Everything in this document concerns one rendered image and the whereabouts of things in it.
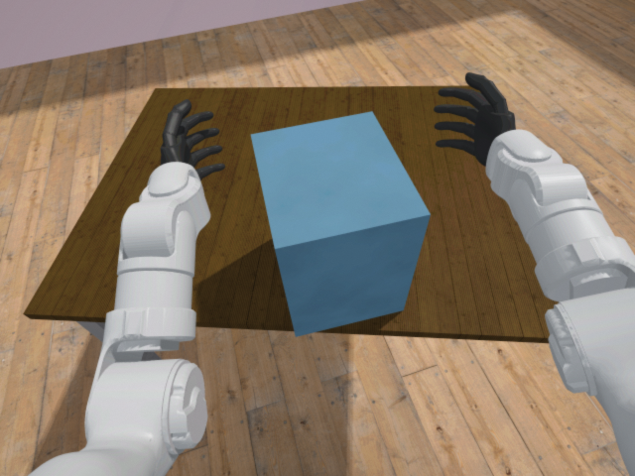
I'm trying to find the robot left forearm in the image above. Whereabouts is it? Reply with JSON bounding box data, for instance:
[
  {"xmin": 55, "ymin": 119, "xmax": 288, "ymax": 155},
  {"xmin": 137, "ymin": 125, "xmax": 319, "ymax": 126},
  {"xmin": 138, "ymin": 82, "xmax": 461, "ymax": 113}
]
[{"xmin": 85, "ymin": 162, "xmax": 210, "ymax": 441}]

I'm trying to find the left robot upper arm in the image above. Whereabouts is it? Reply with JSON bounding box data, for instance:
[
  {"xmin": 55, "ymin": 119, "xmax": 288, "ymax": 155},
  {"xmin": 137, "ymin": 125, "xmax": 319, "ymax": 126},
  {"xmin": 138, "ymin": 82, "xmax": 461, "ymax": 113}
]
[{"xmin": 28, "ymin": 359, "xmax": 207, "ymax": 476}]

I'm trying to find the robot right hand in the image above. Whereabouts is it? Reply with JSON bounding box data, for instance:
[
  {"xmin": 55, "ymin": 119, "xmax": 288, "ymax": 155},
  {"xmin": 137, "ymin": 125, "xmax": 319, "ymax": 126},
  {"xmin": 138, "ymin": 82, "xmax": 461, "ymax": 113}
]
[{"xmin": 434, "ymin": 72, "xmax": 516, "ymax": 167}]

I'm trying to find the carton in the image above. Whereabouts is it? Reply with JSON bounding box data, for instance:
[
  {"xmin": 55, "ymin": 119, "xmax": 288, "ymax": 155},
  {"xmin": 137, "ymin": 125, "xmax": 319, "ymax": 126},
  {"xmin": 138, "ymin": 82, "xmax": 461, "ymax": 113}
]
[{"xmin": 250, "ymin": 111, "xmax": 431, "ymax": 337}]

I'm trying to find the right robot upper arm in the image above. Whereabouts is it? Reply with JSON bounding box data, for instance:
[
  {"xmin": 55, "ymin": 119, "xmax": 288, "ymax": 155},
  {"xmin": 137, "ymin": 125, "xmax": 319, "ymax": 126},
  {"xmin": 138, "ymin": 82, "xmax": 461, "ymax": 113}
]
[{"xmin": 545, "ymin": 287, "xmax": 635, "ymax": 476}]

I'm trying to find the robot left hand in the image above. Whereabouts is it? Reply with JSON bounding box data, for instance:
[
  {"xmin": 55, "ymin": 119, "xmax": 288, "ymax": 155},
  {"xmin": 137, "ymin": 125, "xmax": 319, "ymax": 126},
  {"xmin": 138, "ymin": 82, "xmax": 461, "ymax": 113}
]
[{"xmin": 161, "ymin": 99, "xmax": 225, "ymax": 180}]

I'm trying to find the robot right forearm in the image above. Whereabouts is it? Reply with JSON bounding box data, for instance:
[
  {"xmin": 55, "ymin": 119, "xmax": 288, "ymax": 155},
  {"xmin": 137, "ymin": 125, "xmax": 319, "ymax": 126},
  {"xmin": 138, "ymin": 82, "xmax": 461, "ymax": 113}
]
[{"xmin": 486, "ymin": 130, "xmax": 635, "ymax": 302}]

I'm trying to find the table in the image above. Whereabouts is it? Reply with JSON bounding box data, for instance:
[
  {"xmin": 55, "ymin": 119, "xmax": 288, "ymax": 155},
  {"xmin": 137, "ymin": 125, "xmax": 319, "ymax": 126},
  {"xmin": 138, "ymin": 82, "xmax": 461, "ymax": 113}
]
[{"xmin": 23, "ymin": 85, "xmax": 559, "ymax": 361}]

